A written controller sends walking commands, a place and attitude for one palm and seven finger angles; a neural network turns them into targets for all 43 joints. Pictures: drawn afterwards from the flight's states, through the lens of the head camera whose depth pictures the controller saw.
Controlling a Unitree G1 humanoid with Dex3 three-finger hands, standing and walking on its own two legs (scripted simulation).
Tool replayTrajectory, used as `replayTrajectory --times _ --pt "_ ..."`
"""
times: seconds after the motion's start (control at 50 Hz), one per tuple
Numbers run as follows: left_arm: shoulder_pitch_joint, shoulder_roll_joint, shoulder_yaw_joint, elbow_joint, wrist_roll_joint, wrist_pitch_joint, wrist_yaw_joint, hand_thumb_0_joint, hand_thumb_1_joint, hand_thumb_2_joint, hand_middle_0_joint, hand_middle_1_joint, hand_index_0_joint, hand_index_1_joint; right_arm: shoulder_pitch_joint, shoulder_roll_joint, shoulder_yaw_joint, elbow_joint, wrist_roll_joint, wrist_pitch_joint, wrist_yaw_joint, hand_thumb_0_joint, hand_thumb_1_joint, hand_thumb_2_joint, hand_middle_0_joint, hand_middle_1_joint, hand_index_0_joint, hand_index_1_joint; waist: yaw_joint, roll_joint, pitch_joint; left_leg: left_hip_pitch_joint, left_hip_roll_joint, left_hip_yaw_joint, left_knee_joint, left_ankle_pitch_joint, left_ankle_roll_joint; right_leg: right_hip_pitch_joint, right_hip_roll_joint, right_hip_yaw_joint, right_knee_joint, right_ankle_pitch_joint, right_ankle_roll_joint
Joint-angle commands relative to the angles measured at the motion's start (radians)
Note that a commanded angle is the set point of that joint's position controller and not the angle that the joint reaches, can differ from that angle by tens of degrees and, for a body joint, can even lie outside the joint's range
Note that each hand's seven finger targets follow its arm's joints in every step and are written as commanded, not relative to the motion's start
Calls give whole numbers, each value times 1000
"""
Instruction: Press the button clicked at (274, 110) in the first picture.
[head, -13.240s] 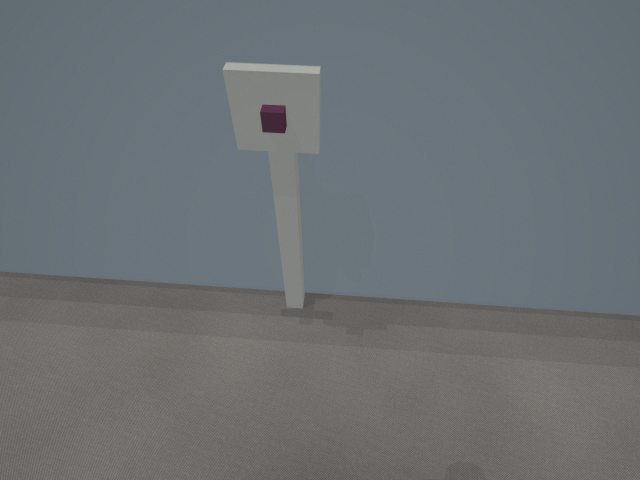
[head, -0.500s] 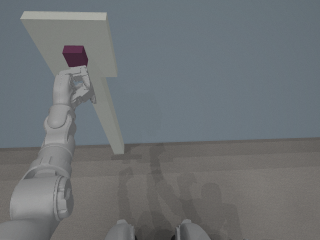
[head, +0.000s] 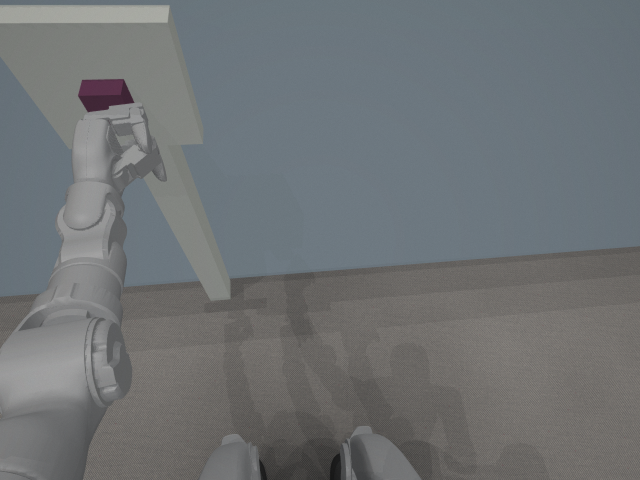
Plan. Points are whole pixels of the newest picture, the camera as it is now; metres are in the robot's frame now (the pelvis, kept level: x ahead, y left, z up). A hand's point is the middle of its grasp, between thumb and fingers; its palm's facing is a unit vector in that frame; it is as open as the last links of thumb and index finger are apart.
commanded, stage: press the button with the knuckle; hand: left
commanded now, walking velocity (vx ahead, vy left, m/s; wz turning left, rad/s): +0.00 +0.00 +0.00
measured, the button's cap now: (110, 100) +0.56 +0.21 +0.11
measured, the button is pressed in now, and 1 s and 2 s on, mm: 0 13 0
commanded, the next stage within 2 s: hold the button down briefly in 0.46 s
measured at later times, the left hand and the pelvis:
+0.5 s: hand (153, 141) +0.52 +0.16 +0.07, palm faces +0.01 -1.00 -0.04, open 3.5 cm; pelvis -0.02 +0.01 -0.01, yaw +0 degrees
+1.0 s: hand (152, 141) +0.52 +0.17 +0.07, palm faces -0.01 -1.00 -0.04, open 3.5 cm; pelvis -0.04 +0.02 -0.02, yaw +0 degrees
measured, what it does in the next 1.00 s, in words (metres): stands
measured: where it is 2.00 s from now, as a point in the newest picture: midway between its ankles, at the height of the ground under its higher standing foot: outside the picture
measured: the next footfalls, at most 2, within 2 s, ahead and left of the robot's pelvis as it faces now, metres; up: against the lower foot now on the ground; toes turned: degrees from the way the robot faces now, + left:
none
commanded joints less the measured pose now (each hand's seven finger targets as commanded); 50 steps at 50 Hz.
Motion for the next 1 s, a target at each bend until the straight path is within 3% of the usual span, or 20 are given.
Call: replayTrajectory --times 0.0,0.06,0.12,0.14,0.18,0.24,0.28,0.32,0.4,0.42,0.44,0.52,0.7,0.72,0.76,0.78,0.84,0.86,0.92,0.98 --pt "-556 281 35 -203 -17 -55 27 0 900 900 -1300 -1500 -1300 -1500 144 -165 -55 -45 1 -21 -15 0 -900 -900 200 300 200 300 -38 82 -428 288 -59 -71 -77 246 26 154 40 85 -127 284 21" --pt "-563 311 57 -184 -10 -58 30 0 900 900 -1300 -1500 -1300 -1500 154 -171 -55 -44 -3 -26 -15 0 -900 -900 200 300 200 300 -38 76 -470 301 -57 -80 -66 271 26 149 41 81 -115 292 18" --pt "-619 320 46 -165 -7 -51 28 0 900 900 -1300 -1500 -1300 -1500 153 -174 -50 -42 -3 -31 -18 0 -900 -900 200 300 200 300 -61 75 -451 271 -56 -82 -58 230 29 127 41 83 -120 253 23" --pt "-644 317 43 -189 -6 -58 30 0 900 900 -1300 -1500 -1300 -1500 153 -174 -50 -41 -6 -34 -18 0 -900 -900 200 300 200 300 -62 109 -469 297 -55 -85 -55 248 28 110 41 82 -113 259 19" --pt "-634 342 67 -174 -8 -57 34 0 900 900 -1300 -1500 -1300 -1500 157 -178 -49 -41 -8 -37 -16 0 -900 -900 200 300 200 300 -54 108 -490 300 -53 -89 -49 253 26 110 42 79 -109 253 19" --pt "-670 328 48 -153 0 -52 39 0 900 900 -1300 -1500 -1300 -1500 159 -177 -46 -39 -10 -41 -16 0 -900 -900 200 300 200 300 -76 101 -471 284 -52 -94 -45 239 29 86 44 78 -109 237 20" --pt "-691 376 70 -138 7 -47 44 0 900 900 -1300 -1500 -1300 -1500 165 -186 -44 -37 -9 -42 -19 0 -900 -900 200 300 200 300 -78 101 -470 263 -50 -96 -42 212 29 77 43 78 -109 206 22" --pt "-730 347 40 -131 11 -41 47 0 900 900 -1300 -1500 -1300 -1500 167 -184 -41 -33 -11 -47 -19 0 -900 -900 200 300 200 300 -96 117 -449 269 -48 -103 -43 188 28 37 44 72 -112 172 22" --pt "-786 384 52 -137 23 -42 57 0 900 900 -1300 -1500 -1300 -1500 182 -193 -39 -31 -17 -54 -19 0 -900 -900 200 300 200 300 -101 153 -494 290 -45 -115 -35 191 27 8 44 67 -99 155 19" --pt "-799 369 42 -144 20 -41 59 0 900 900 -1300 -1500 -1300 -1500 185 -192 -39 -32 -19 -57 -17 0 -900 -900 200 300 200 300 -108 147 -507 295 -45 -117 -34 190 29 10 45 68 -102 154 20" --pt "-795 384 57 -128 24 -43 60 0 900 900 -1300 -1500 -1300 -1500 191 -193 -40 -29 -19 -58 -18 0 -900 -900 200 300 200 300 -106 133 -501 292 -42 -124 -33 192 28 1 46 63 -96 150 17" --pt "-856 366 13 -103 29 -24 70 0 900 900 -1300 -1500 -1300 -1500 195 -200 -32 -24 -17 -67 -22 0 -900 -900 200 300 200 300 -139 145 -443 245 -43 -126 -41 83 30 -50 43 65 -107 73 22" --pt "-890 402 18 -80 33 -2 80 0 900 900 -1300 -1500 -1300 -1500 206 -213 -20 -31 -20 -93 -28 0 -900 -900 200 300 200 300 -147 148 -443 206 -42 -140 -55 -17 31 -76 42 61 -101 7 21" --pt "-881 379 0 -67 33 4 79 0 900 900 -1300 -1500 -1300 -1500 206 -211 -20 -32 -18 -96 -28 0 -900 -900 200 300 200 300 -153 138 -436 201 -43 -139 -57 -25 32 -77 42 60 -104 4 22" --pt "-898 412 22 -79 31 3 81 0 900 900 -1300 -1500 -1300 -1500 209 -216 -18 -34 -20 -102 -29 0 -900 -900 200 300 200 300 -145 170 -457 212 -42 -142 -57 -26 30 -81 42 59 -97 2 19" --pt "-889 430 33 -63 36 7 81 0 900 900 -1300 -1500 -1300 -1500 208 -217 -17 -35 -19 -103 -30 0 -900 -900 200 300 200 300 -143 153 -443 195 -41 -141 -57 -39 30 -81 42 59 -99 -6 20" --pt "-894 417 22 -68 32 11 79 0 900 900 -1300 -1500 -1300 -1500 207 -217 -15 -38 -18 -110 -32 0 -900 -900 200 300 200 300 -150 155 -442 181 -41 -140 -53 -47 34 -84 42 63 -98 -11 20" --pt "-890 445 45 -68 33 12 80 0 900 900 -1300 -1500 -1300 -1500 212 -221 -16 -37 -19 -110 -33 0 -900 -900 200 300 200 300 -144 141 -453 186 -38 -145 -53 -39 32 -78 41 59 -94 -6 21" --pt "-863 420 34 -54 35 23 76 0 900 900 -1300 -1500 -1300 -1500 207 -218 -17 -46 -19 -106 -27 0 -900 -900 200 300 200 300 -136 140 -430 171 -41 -139 -53 -50 30 -78 41 59 -97 -11 19" --pt "-845 450 59 -58 42 24 77 0 900 900 -1300 -1500 -1300 -1500 208 -222 -19 -54 -21 -101 -25 0 -900 -900 200 300 200 300 -119 155 -451 184 -41 -147 -55 -40 28 -84 40 53 -85 -7 16"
